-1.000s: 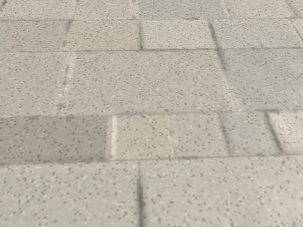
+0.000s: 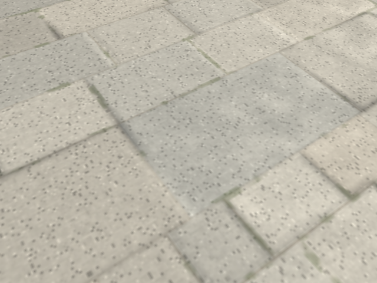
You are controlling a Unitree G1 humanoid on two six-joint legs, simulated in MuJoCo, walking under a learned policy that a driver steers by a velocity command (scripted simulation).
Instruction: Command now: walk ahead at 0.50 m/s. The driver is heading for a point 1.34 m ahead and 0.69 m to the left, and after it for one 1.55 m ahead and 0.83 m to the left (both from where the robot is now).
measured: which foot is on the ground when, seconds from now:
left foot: down 0.00-0.22, up 0.24-0.72, down 0.74-1.00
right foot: up 0.00-0.20, down 0.22-0.72, up 0.74-1.00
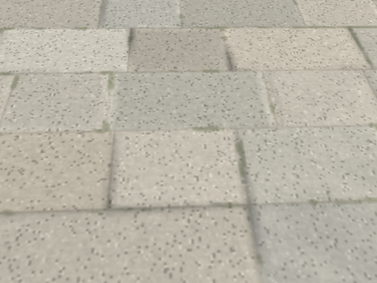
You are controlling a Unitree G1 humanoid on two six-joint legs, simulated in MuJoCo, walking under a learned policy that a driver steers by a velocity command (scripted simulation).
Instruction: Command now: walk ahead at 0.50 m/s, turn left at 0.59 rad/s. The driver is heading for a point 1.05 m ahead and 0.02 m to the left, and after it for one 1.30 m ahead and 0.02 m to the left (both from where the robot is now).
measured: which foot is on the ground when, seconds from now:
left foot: down 0.00-0.28, up 0.30-0.76, down 0.78-1.00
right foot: up 0.00-0.26, down 0.28-0.78, up 0.80-1.00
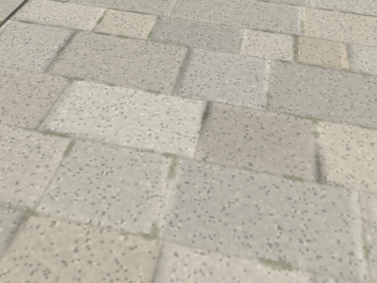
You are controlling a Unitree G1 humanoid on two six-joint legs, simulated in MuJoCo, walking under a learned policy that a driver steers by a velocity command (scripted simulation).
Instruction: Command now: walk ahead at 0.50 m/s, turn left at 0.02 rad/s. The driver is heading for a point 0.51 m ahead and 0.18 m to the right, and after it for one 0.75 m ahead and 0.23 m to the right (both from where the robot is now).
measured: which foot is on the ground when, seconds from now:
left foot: down 0.00-0.32, up 0.34-0.78, down 0.80-1.00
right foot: up 0.00-0.28, down 0.30-0.80, up 0.82-1.00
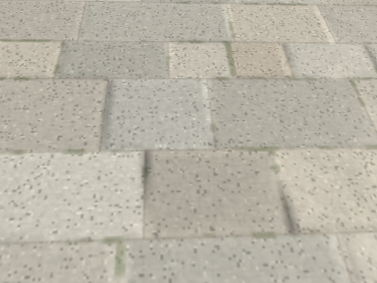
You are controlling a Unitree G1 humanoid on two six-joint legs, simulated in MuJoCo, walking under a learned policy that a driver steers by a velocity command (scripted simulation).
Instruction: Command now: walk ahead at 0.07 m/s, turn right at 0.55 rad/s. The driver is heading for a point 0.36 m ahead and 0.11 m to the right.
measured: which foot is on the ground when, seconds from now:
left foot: down 0.00-0.24, up 0.26-0.72, down 0.74-1.00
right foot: up 0.00-0.22, down 0.24-0.74, up 0.76-1.00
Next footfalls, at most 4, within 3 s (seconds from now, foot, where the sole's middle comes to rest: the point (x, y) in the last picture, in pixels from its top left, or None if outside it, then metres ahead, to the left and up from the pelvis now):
0.24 right None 0.03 -0.12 -0.77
0.74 left None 0.08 0.07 -0.77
1.04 right None -0.04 -0.12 -0.77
2.26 right None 0.35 -0.20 -0.77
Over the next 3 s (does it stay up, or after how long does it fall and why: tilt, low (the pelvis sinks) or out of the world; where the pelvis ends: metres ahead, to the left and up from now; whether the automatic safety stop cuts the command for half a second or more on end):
stays up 0.34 -0.11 0.01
